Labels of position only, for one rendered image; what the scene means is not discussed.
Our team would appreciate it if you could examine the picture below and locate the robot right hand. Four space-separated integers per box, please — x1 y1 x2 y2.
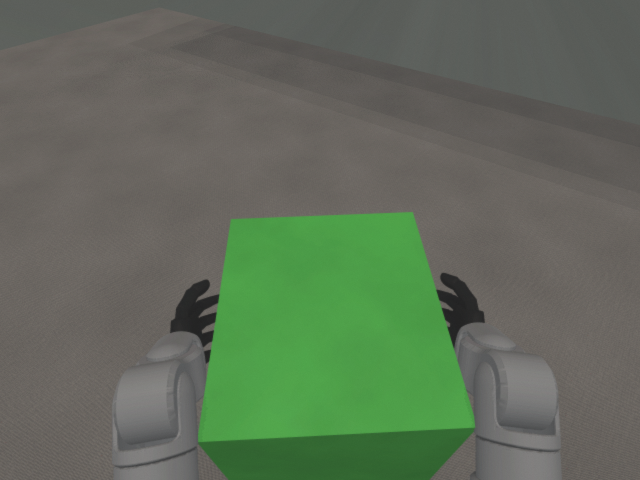
436 273 485 347

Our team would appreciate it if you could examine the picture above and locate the left robot forearm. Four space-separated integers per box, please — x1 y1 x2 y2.
112 331 207 480

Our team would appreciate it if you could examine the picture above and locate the robot left hand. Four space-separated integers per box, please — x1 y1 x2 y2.
170 279 219 363

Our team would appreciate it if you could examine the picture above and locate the carton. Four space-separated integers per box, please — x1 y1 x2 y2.
198 212 475 480

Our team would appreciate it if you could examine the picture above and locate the right robot forearm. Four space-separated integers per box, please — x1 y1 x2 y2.
454 322 562 480

